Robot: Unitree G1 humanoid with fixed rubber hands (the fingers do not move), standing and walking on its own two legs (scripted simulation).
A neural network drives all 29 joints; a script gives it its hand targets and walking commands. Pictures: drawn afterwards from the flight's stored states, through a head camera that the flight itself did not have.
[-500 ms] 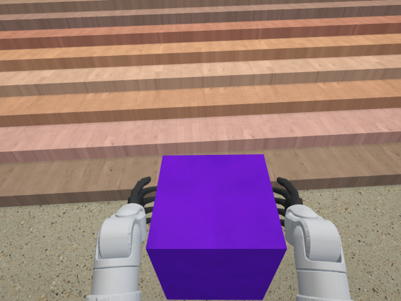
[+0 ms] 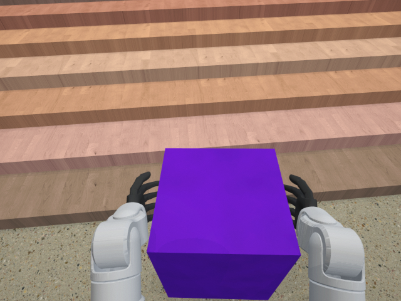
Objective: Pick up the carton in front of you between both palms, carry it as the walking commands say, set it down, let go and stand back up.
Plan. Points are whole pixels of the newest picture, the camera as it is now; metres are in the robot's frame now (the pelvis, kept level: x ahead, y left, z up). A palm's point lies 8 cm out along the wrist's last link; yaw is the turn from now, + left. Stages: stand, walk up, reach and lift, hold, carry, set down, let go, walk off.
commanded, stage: carry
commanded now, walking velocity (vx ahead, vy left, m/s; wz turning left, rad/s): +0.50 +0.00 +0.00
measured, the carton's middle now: (218, 227) +0.28 -0.01 +0.02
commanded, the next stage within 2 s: none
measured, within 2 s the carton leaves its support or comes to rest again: neither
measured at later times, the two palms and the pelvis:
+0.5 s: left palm (157, 73) +0.65 +0.14 +0.15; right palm (265, 67) +0.68 -0.16 +0.15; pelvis +0.33 -0.04 +0.00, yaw +3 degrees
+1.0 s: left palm (167, 26) +1.06 +0.15 +0.13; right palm (243, 24) +1.05 -0.14 +0.14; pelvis +0.66 +0.01 -0.01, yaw +2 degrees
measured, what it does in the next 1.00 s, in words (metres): walks ahead: right foot, then left foot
